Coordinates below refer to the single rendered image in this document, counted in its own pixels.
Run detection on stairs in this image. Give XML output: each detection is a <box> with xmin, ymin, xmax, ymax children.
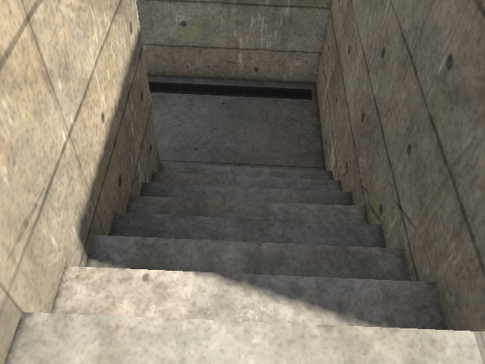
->
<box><xmin>51</xmin><ymin>163</ymin><xmax>447</xmax><ymax>330</ymax></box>

